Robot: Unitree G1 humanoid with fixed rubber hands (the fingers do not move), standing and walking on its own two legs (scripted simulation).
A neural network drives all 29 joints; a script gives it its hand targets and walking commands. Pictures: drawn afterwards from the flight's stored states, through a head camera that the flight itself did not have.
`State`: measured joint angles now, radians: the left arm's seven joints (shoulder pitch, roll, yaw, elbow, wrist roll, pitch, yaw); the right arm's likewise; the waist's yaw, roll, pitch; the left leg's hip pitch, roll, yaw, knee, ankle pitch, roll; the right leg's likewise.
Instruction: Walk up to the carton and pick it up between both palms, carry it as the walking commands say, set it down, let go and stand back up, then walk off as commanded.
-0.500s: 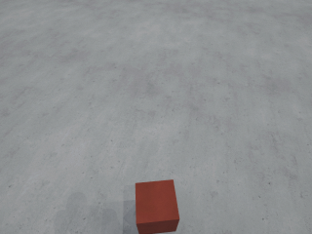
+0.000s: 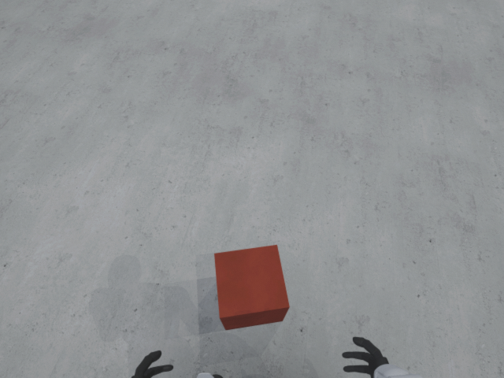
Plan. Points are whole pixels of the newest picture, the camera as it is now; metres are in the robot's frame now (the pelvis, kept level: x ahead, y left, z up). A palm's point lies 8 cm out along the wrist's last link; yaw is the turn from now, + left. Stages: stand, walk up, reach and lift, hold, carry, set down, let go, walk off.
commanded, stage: reach and lift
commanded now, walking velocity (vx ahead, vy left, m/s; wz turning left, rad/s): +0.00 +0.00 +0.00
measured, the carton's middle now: (250, 289) +0.42 +0.02 -0.63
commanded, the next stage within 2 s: none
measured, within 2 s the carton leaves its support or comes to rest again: neither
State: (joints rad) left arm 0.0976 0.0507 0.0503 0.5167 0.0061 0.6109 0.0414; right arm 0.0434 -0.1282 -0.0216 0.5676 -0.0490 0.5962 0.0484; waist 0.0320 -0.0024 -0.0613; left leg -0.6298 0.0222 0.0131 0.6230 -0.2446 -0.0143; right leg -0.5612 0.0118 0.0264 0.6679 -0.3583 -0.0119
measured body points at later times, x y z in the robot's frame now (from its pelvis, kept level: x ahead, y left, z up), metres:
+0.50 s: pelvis -0.08 +0.01 -0.06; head +0.08 +0.01 +0.36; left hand +0.19 +0.21 -0.17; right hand +0.24 -0.21 -0.17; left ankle +0.02 +0.13 -0.72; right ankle -0.03 -0.11 -0.72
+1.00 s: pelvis -0.07 +0.01 -0.09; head +0.18 +0.01 +0.28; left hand +0.34 +0.21 -0.20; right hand +0.40 -0.19 -0.19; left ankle +0.02 +0.13 -0.72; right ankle -0.03 -0.11 -0.72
